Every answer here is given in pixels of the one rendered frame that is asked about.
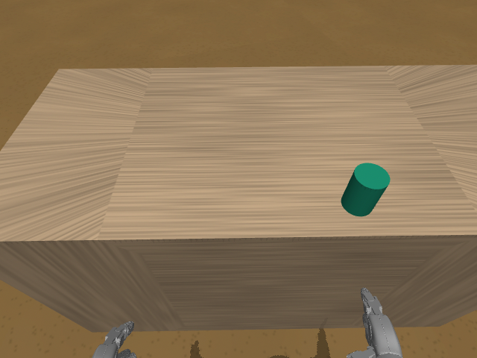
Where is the right robot hand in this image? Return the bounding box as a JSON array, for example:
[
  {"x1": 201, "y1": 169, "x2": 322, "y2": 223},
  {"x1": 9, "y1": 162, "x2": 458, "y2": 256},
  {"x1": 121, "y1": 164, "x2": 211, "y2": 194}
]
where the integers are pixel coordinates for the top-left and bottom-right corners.
[{"x1": 347, "y1": 288, "x2": 403, "y2": 358}]

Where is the can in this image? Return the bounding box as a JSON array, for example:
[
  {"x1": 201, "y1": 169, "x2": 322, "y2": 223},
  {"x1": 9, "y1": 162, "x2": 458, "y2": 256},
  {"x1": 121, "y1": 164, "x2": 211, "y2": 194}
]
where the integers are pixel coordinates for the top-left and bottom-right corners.
[{"x1": 341, "y1": 163, "x2": 390, "y2": 216}]

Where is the left robot hand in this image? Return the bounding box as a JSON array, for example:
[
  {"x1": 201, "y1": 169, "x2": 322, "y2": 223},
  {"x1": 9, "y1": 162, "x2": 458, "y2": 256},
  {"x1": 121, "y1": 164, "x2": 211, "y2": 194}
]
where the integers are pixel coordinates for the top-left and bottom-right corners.
[{"x1": 92, "y1": 321, "x2": 136, "y2": 358}]

